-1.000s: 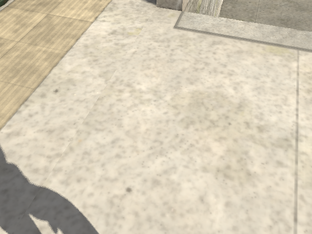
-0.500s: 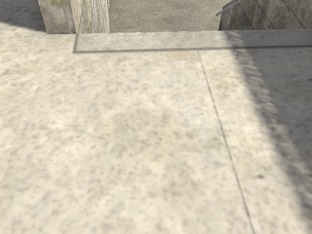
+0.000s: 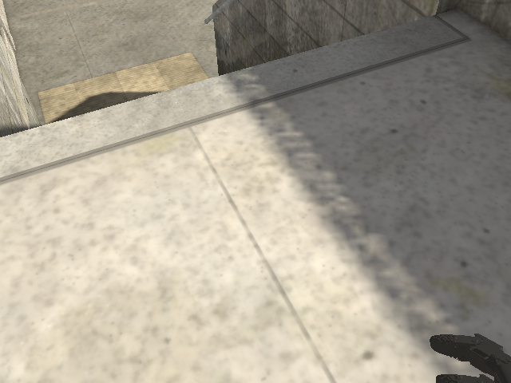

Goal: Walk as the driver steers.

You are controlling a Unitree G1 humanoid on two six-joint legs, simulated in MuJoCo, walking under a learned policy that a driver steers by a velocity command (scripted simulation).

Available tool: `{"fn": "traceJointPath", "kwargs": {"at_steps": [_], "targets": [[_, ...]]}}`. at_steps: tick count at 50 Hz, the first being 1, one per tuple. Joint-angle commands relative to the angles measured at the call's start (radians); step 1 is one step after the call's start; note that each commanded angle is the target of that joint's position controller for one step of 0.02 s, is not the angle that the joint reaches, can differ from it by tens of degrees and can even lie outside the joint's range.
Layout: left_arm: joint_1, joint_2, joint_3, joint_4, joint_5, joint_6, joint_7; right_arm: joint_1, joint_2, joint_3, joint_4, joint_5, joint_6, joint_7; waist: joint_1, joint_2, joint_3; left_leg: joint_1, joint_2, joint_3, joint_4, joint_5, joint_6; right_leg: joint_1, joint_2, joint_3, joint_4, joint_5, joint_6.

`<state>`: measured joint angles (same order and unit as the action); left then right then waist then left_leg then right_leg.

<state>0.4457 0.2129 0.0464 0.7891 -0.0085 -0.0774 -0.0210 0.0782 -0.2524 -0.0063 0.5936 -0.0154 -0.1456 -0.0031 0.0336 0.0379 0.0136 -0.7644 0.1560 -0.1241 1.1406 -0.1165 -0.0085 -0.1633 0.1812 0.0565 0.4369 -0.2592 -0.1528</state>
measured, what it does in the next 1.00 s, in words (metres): walks ahead, turning left: left foot, then right foot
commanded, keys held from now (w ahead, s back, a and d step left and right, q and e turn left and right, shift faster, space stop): w+q+shift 0.68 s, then w+shift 0.14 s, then w+e+shift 0.18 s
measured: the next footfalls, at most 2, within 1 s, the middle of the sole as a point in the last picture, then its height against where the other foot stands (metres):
left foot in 0.26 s outside the picture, level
right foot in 0.70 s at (252, 262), level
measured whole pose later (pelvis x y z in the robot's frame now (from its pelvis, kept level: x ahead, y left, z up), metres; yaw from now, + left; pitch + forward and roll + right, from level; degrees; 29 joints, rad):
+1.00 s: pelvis +0.84 +0.24 +0.00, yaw +33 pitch +1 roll -3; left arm 0.59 0.29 0.07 0.85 -0.03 -0.10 -0.01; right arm 0.01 -0.28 0.00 0.56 0.00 -0.11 0.04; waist 0.14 0.04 0.00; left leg -0.71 0.09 -0.08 0.83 -0.11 0.03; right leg -0.01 0.06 0.08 0.31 -0.32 -0.01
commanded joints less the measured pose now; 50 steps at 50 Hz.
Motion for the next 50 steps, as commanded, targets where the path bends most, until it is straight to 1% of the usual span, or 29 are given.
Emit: {"fn": "traceJointPath", "kwargs": {"at_steps": [1,4,7,10,12,13,14,15,16,17,18,21,25,27,30,32,33,34,35,36,37,38,39,40,41,43,45,47,50], "targets": [[-0.093,0.109,0.015,-0.070,-0.006,-0.040,0.023,-0.001,-0.036,-0.002,-0.023,-0.009,0.012,-0.005,-0.009,-0.072,0.078,0.210,-0.024,0.141,-0.259,0.320,-0.014,-0.297,-0.165,0.080,-0.232,0.189,-0.099],[-0.005,0.153,0.017,-0.030,-0.012,-0.056,0.015,-0.154,-0.043,-0.001,-0.054,0.034,0.003,0.006,0.094,-0.084,0.111,0.187,-0.066,0.171,-0.507,0.423,0.021,-0.115,-0.241,0.085,-0.294,0.168,-0.073],[0.029,0.163,0.014,0.018,0.006,-0.047,0.017,-0.209,-0.068,-0.015,-0.085,0.063,-0.004,0.045,0.107,-0.087,0.132,0.027,-0.096,0.156,-0.617,0.329,0.081,0.196,-0.333,0.056,-0.259,0.385,-0.026],[-0.037,0.208,0.019,0.013,0.050,-0.024,0.029,-0.081,-0.124,-0.046,-0.078,0.068,-0.001,0.070,-0.003,-0.148,-0.008,0.141,-0.198,0.235,-0.560,0.146,0.143,0.368,-0.358,-0.023,-0.062,1.120,0.036],[-0.157,0.253,0.029,-0.029,0.076,-0.005,0.034,0.298,-0.199,-0.082,0.010,0.071,0.026,0.061,-0.203,-0.193,-0.190,0.496,-0.227,0.234,-0.499,0.071,0.183,0.298,-0.359,-0.061,0.340,1.434,0.047],[-0.256,0.265,0.031,-0.070,0.072,-0.010,0.040,0.549,-0.241,-0.095,0.075,0.056,0.045,0.047,-0.332,-0.074,-0.270,0.833,-0.156,0.106,-0.511,0.056,0.220,0.034,-0.291,-0.094,0.759,1.181,0.060],[-0.106,0.064,-0.016,-0.096,0.033,-0.042,0.020,0.531,-0.273,-0.099,0.098,0.035,0.039,0.048,-0.165,0.411,-0.320,1.241,0.068,-0.472,-0.617,-0.222,0.447,-0.546,-0.051,-0.003,1.236,-0.096,0.178],[-0.118,0.144,-0.026,-0.130,-0.009,-0.093,-0.004,0.490,-0.188,-0.089,0.073,0.018,0.041,0.040,-0.169,0.283,-0.382,1.301,0.111,-0.803,-0.848,-0.565,0.446,-0.696,-0.080,0.148,1.215,-0.155,0.112],[-0.225,0.180,-0.020,-0.159,-0.037,-0.110,-0.013,0.448,-0.141,-0.080,0.052,0.001,0.042,0.031,-0.167,0.137,-0.248,1.188,0.100,-0.715,-0.874,-0.553,0.384,-0.726,-0.142,0.162,1.140,-0.102,0.080],[-0.291,0.164,-0.029,-0.188,-0.016,-0.117,-0.013,0.394,-0.127,-0.076,0.050,0.002,0.039,0.044,-0.109,-0.091,-0.117,0.977,0.061,-0.626,-0.908,-0.416,0.352,-0.674,-0.164,0.127,1.024,-0.064,0.059],[-0.307,0.150,-0.026,-0.186,0.015,-0.115,-0.005,0.336,-0.124,-0.074,0.039,0.010,0.031,0.051,-0.058,-0.170,-0.059,0.830,0.016,-0.542,-0.914,-0.307,0.344,-0.616,-0.194,0.122,0.913,-0.047,0.058],[-0.255,0.148,-0.016,-0.184,0.032,-0.082,0.011,0.271,-0.116,-0.071,0.036,0.039,0.038,0.042,0.016,-0.107,0.034,0.591,-0.091,-0.379,-0.944,-0.108,0.338,-0.522,-0.235,0.093,0.745,-0.025,0.123],[-0.463,0.096,-0.033,-0.273,0.048,-0.075,0.028,0.306,-0.127,-0.072,0.073,0.055,0.045,0.009,-0.054,-0.022,0.100,0.355,-0.181,-0.239,-0.941,0.097,0.286,-0.382,-0.194,0.003,0.358,0.246,0.181],[-0.534,0.076,-0.032,-0.303,0.035,-0.079,0.025,0.349,-0.136,-0.078,0.099,0.059,0.053,0.007,-0.101,0.023,0.067,0.314,-0.199,-0.245,-0.933,0.079,0.235,-0.242,-0.141,-0.019,0.203,0.384,0.186],[-0.574,0.132,0.002,-0.328,-0.003,-0.087,0.029,0.380,-0.124,-0.080,0.132,0.072,0.055,0.006,-0.117,0.068,0.037,0.468,-0.179,-0.331,-0.871,0.034,0.200,-0.179,-0.117,0.034,0.045,0.392,0.192],[-0.574,0.181,0.027,-0.335,-0.023,-0.100,0.031,0.363,-0.129,-0.087,0.139,0.069,0.063,-0.004,-0.095,0.080,0.028,0.598,-0.151,-0.369,-0.769,0.175,0.181,-0.167,-0.119,0.053,-0.022,0.322,0.176],[-0.497,0.217,0.048,-0.322,-0.029,-0.108,0.034,0.337,-0.144,-0.094,0.134,0.063,0.069,-0.006,-0.043,0.089,-0.027,0.641,-0.152,-0.362,-0.659,0.350,0.163,-0.085,-0.118,0.041,-0.027,0.281,0.156],[-0.319,0.240,0.064,-0.295,-0.035,-0.108,0.038,0.293,-0.154,-0.093,0.116,0.042,0.077,-0.002,0.059,0.101,-0.164,0.639,-0.168,-0.324,-0.463,0.458,0.135,0.110,-0.170,0.053,0.005,0.266,0.119],[-0.035,0.278,0.072,-0.252,-0.031,-0.091,0.050,0.245,-0.095,-0.068,0.079,-0.003,0.080,0.005,0.173,0.075,-0.368,0.487,-0.177,-0.252,-0.152,0.348,0.120,0.446,-0.330,0.174,0.134,0.086,0.060],[0.041,0.338,0.078,-0.199,0.007,-0.085,0.033,0.462,0.037,-0.026,0.059,0.048,0.068,0.014,0.043,-0.426,-0.531,0.097,-0.310,-0.144,0.186,-0.407,0.067,0.798,-0.595,0.775,-0.018,-0.297,-0.143],[0.033,0.245,0.069,-0.195,0.001,-0.081,0.020,0.457,-0.037,-0.019,0.085,0.095,0.072,0.000,0.077,-0.450,-0.448,-0.063,-0.198,-0.096,0.312,-0.383,0.072,0.750,-0.599,0.937,-0.102,-0.607,-0.131],[-0.010,0.165,0.055,-0.189,-0.002,-0.068,0.026,0.328,-0.101,-0.029,0.079,0.076,0.074,-0.002,0.113,-0.301,-0.259,-0.113,-0.157,-0.055,0.311,-0.297,0.081,0.601,-0.530,0.753,-0.128,-0.530,-0.076],[-0.036,0.164,0.051,-0.166,0.009,-0.055,0.023,0.214,-0.105,-0.029,0.056,0.045,0.068,0.001,0.108,-0.104,-0.132,-0.086,-0.137,-0.019,0.276,-0.247,0.082,0.431,-0.475,0.593,-0.144,-0.314,-0.047],[-0.053,0.169,0.050,-0.144,0.022,-0.051,0.016,0.125,-0.083,-0.027,0.026,0.025,0.056,0.006,0.088,-0.031,-0.042,-0.074,-0.117,-0.010,0.228,-0.230,0.088,0.301,-0.439,0.499,-0.160,-0.166,-0.046],[-0.067,0.148,0.040,-0.126,0.033,-0.054,0.012,0.109,-0.056,-0.024,0.009,0.031,0.054,0.013,0.048,-0.039,-0.005,-0.035,-0.090,-0.019,0.197,-0.222,0.095,0.201,-0.419,0.435,-0.190,-0.096,-0.051],[-0.073,0.086,0.016,-0.087,0.009,-0.055,-0.005,0.113,-0.015,-0.010,-0.011,0.048,0.057,0.021,-0.012,-0.099,0.022,0.000,-0.069,-0.012,0.112,-0.256,0.096,0.094,-0.384,0.380,-0.232,-0.052,-0.079],[-0.093,0.108,0.016,-0.075,-0.020,-0.052,-0.004,0.075,-0.007,0.003,-0.043,0.024,0.048,0.027,-0.052,-0.103,0.073,-0.018,-0.032,0.013,-0.022,-0.216,0.074,0.001,-0.380,0.367,-0.269,-0.004,-0.104],[-0.129,0.180,0.036,-0.091,-0.023,-0.054,0.010,0.021,-0.027,0.013,-0.068,0.004,0.029,0.039,-0.059,-0.083,0.096,0.079,-0.022,0.020,-0.223,-0.038,0.051,-0.115,-0.356,0.297,-0.290,0.056,-0.089],[-0.087,0.255,0.054,-0.092,-0.036,-0.059,0.014,-0.062,-0.071,0.004,-0.079,0.013,0.012,0.050,-0.027,-0.075,0.082,0.416,-0.100,0.076,-0.426,0.156,0.009,-0.275,-0.337,0.225,-0.339,0.064,-0.056]]}}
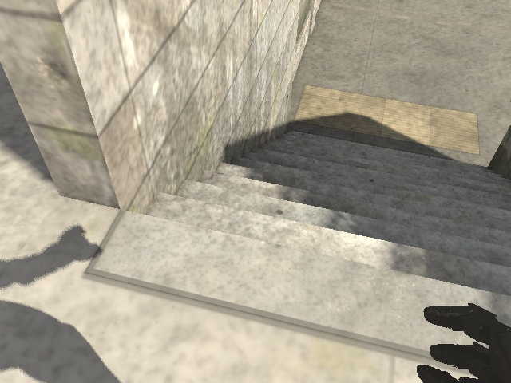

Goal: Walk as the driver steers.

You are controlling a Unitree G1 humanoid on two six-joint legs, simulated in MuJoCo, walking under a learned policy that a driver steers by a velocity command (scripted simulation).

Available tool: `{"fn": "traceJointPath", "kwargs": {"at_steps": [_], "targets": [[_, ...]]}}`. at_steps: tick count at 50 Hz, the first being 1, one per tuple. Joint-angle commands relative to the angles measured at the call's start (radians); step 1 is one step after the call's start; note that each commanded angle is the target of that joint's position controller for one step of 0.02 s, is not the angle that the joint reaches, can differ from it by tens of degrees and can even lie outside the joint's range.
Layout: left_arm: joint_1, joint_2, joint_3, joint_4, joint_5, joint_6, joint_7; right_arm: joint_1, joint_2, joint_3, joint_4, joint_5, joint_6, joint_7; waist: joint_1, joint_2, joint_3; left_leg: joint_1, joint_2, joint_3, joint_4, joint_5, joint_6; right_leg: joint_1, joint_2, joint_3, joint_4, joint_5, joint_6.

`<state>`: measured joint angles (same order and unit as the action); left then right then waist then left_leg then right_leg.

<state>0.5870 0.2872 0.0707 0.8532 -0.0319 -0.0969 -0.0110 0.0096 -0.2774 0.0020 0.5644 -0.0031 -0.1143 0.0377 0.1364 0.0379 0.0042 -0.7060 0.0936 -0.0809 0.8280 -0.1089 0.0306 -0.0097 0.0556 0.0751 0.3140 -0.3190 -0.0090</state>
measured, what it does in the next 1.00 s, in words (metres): walks ahead: left foot, then right foot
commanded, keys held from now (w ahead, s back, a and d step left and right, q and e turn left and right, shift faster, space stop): w+e+shift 0.44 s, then w+shift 0.06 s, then w+q+shift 0.50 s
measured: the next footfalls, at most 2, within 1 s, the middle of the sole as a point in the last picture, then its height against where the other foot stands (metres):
left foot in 0.10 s outside the picture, level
right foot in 0.56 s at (372, 354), level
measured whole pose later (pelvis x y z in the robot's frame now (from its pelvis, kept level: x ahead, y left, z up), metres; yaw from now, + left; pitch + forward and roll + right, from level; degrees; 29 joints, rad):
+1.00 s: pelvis +0.77 -0.19 -0.06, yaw -14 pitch -2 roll -3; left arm 0.40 0.23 0.06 0.82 0.01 -0.10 0.06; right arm 0.22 -0.27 -0.09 0.69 0.01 -0.03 0.10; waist 0.02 0.03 0.01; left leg -0.66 0.04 0.03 0.68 0.53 0.11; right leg 0.04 0.02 -0.30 0.71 -0.72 -0.02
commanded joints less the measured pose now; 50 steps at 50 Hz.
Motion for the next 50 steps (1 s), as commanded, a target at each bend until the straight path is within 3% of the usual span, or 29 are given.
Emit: {"fn": "traceJointPath", "kwargs": {"at_steps": [1,3,5,6,7,8,9,10,12,14,18,21,24,26,27,28,29,30,31,33,35,37,40,41,43,44,46,48,50], "targets": [[-0.203,0.180,0.028,-0.146,-0.018,-0.035,0.004,-0.001,-0.068,-0.015,-0.051,0.011,-0.020,0.005,-0.127,-0.086,0.094,0.382,-0.044,0.025,-0.159,0.150,-0.037,-0.385,-0.224,0.216,-0.202,0.123,-0.190],[-0.146,0.159,0.015,-0.119,-0.014,-0.015,0.005,0.019,-0.117,-0.043,-0.053,0.022,-0.021,-0.008,-0.150,-0.092,0.068,0.438,-0.070,0.037,-0.238,0.066,-0.023,-0.268,-0.227,0.209,-0.086,0.251,-0.153],[-0.143,0.157,0.003,-0.115,0.014,-0.003,0.001,0.265,-0.178,-0.087,-0.016,0.019,-0.019,-0.027,-0.304,-0.101,-0.106,0.784,-0.062,0.059,-0.207,-0.003,0.016,-0.351,-0.151,0.140,0.324,0.517,-0.086],[-0.128,0.070,-0.027,-0.142,0.048,-0.007,0.003,0.502,-0.259,-0.112,0.017,0.006,-0.005,-0.045,-0.375,0.040,-0.304,1.079,0.161,-0.198,-0.217,-0.225,0.062,-0.530,-0.095,0.086,0.718,0.257,-0.049],[0.019,-0.044,-0.056,-0.174,-0.029,-0.024,0.005,0.522,-0.319,-0.116,0.036,-0.018,0.005,-0.025,-0.263,0.386,-0.459,1.195,0.361,-0.790,-0.498,-0.671,0.193,-0.748,-0.026,0.093,1.032,-0.170,-0.036],[-0.053,0.036,-0.039,-0.155,-0.063,-0.017,0.018,0.478,-0.215,-0.100,0.046,0.001,0.005,-0.022,-0.273,0.255,-0.300,1.089,0.335,-0.818,-0.576,-0.772,0.175,-0.873,-0.080,0.091,1.169,-0.097,-0.034],[-0.166,0.058,-0.031,-0.173,-0.056,-0.010,0.022,0.440,-0.157,-0.087,0.066,0.014,0.008,-0.024,-0.276,0.173,-0.145,0.979,0.318,-0.624,-0.557,-0.615,0.156,-0.942,-0.121,0.048,1.198,-0.028,-0.033],[-0.215,0.053,-0.031,-0.175,-0.034,0.002,0.023,0.396,-0.119,-0.078,0.079,0.001,0.011,-0.022,-0.246,0.069,-0.079,0.848,0.287,-0.467,-0.543,-0.418,0.146,-0.900,-0.164,0.033,1.167,0.022,-0.034],[-0.242,0.025,-0.021,-0.187,-0.021,0.032,0.009,0.300,-0.050,-0.068,0.105,-0.025,0.006,-0.019,-0.159,0.091,0.011,0.639,0.219,-0.246,-0.578,-0.217,0.131,-0.800,-0.214,0.051,1.088,0.060,-0.040],[-0.271,-0.012,-0.024,-0.204,-0.025,0.070,0.001,0.242,-0.020,-0.069,0.124,-0.004,-0.002,-0.021,-0.121,0.089,0.063,0.564,0.211,-0.087,-0.620,-0.075,0.114,-0.792,-0.242,0.047,1.041,0.037,-0.039],[-0.347,-0.008,-0.027,-0.248,0.004,0.083,-0.015,0.205,-0.088,-0.090,0.148,-0.010,-0.010,-0.044,-0.087,0.015,0.119,0.536,0.187,0.146,-0.665,0.082,0.097,-0.815,-0.246,0.026,0.867,0.260,-0.032],[-0.456,0.017,-0.027,-0.268,0.010,0.074,-0.046,0.237,-0.152,-0.104,0.166,0.001,-0.007,-0.053,-0.123,-0.059,0.148,0.569,0.149,0.283,-0.689,0.123,0.061,-0.710,-0.205,-0.092,0.629,0.433,-0.075],[-0.476,0.049,-0.014,-0.282,0.001,0.067,-0.061,0.291,-0.231,-0.116,0.184,0.014,0.011,-0.050,-0.108,-0.010,0.119,0.687,0.171,0.324,-0.611,0.665,0.058,-0.544,-0.103,-0.198,0.519,0.348,-0.129],[-0.307,0.121,0.023,-0.246,-0.004,0.075,-0.053,0.320,-0.285,-0.125,0.204,0.024,0.032,-0.046,0.003,0.072,0.016,0.744,0.196,0.305,-0.351,1.052,0.075,-0.311,-0.010,-0.218,0.492,0.173,-0.182],[-0.084,0.185,0.061,-0.181,-0.004,0.083,-0.035,0.283,-0.287,-0.119,0.211,0.026,0.041,-0.043,0.130,0.058,-0.081,0.646,0.178,0.291,-0.094,1.063,0.070,-0.015,0.005,-0.195,0.404,0.206,-0.214],[0.071,0.243,0.080,-0.122,-0.013,0.093,-0.012,0.289,-0.208,-0.093,0.214,0.022,0.039,-0.044,0.173,-0.078,-0.120,0.391,0.066,0.265,0.368,0.392,0.032,0.258,-0.083,-0.016,0.373,0.160,-0.232],[-0.061,0.307,0.057,-0.162,0.019,0.069,-0.017,0.497,-0.003,-0.035,0.181,0.032,0.004,-0.032,-0.077,-0.431,-0.243,0.074,-0.122,0.078,0.763,-0.477,0.026,0.408,-0.312,0.523,0.229,-0.052,-0.332],[-0.080,0.193,0.037,-0.195,0.032,0.050,-0.028,0.393,-0.115,-0.050,0.157,0.090,-0.032,-0.035,0.019,-0.288,-0.315,0.027,-0.152,-0.131,0.798,-0.406,0.051,0.309,-0.409,0.711,-0.026,-0.271,-0.341],[-0.104,0.148,0.026,-0.178,0.040,0.029,-0.033,0.279,-0.148,-0.063,0.135,0.124,-0.033,-0.039,0.007,-0.163,-0.127,-0.018,-0.115,-0.112,0.741,-0.344,0.060,0.128,-0.418,0.618,-0.073,-0.296,-0.305],[-0.231,0.071,0.006,-0.158,0.051,-0.002,-0.041,0.251,-0.074,-0.049,0.124,0.063,0.001,-0.061,-0.098,-0.023,0.005,0.017,-0.007,-0.094,0.627,-0.194,0.061,-0.138,-0.361,0.392,-0.016,-0.144,-0.221],[-0.300,0.005,-0.009,-0.163,0.068,-0.020,-0.038,0.366,-0.063,-0.063,0.167,0.058,0.055,-0.052,-0.165,-0.081,-0.002,0.117,0.040,-0.111,0.571,-0.078,0.044,-0.287,-0.294,0.181,0.031,0.080,-0.153],[-0.289,0.014,-0.005,-0.144,0.054,-0.027,-0.029,0.371,-0.051,-0.065,0.173,0.062,0.085,-0.044,-0.174,-0.068,0.012,0.098,0.059,-0.103,0.469,-0.050,0.024,-0.302,-0.275,0.059,-0.011,0.177,-0.126],[-0.264,0.057,0.011,-0.113,0.053,-0.046,0.016,0.187,-0.043,-0.060,0.103,0.025,0.081,-0.035,-0.133,-0.083,0.081,0.110,0.027,-0.004,0.176,0.168,0.012,-0.337,-0.198,-0.139,-0.059,0.352,-0.084],[-0.268,0.063,0.013,-0.103,0.063,-0.047,0.031,0.199,-0.016,-0.053,0.113,0.027,0.070,-0.025,-0.143,-0.086,0.056,0.159,0.019,0.033,0.138,0.243,0.016,-0.320,-0.175,-0.195,-0.037,0.437,-0.059],[-0.313,0.094,0.020,-0.128,0.073,-0.053,0.041,0.344,-0.057,-0.084,0.179,0.021,0.062,-0.004,-0.188,-0.056,-0.008,0.236,-0.018,0.130,0.231,0.333,0.031,-0.277,-0.201,-0.237,0.091,0.576,-0.052],[-0.239,0.017,0.007,-0.099,0.036,-0.043,0.052,0.241,-0.081,-0.103,0.139,0.025,0.053,0.009,-0.147,-0.011,0.052,0.104,0.001,0.034,0.058,0.506,0.078,-0.199,-0.200,-0.240,0.135,0.342,-0.018],[-0.133,0.039,0.014,-0.056,0.041,-0.026,0.059,0.130,-0.056,-0.100,0.084,0.014,0.054,0.041,-0.084,-0.083,0.117,-0.143,-0.023,0.042,-0.007,0.504,0.108,0.044,-0.278,-0.214,0.214,0.387,0.000],[-0.145,0.037,0.012,-0.056,0.052,-0.005,0.083,0.096,-0.026,-0.097,0.052,0.006,0.063,0.092,-0.090,-0.064,0.142,-0.026,-0.021,0.055,-0.192,0.775,0.098,-0.060,-0.252,-0.343,0.309,0.230,0.018],[-0.226,0.083,0.023,-0.087,0.032,0.010,0.085,0.184,-0.025,-0.110,0.056,0.021,0.084,0.083,-0.137,-0.087,0.065,0.242,-0.068,0.164,-0.203,0.723,0.052,-0.151,-0.230,-0.388,0.420,0.346,0.010]]}}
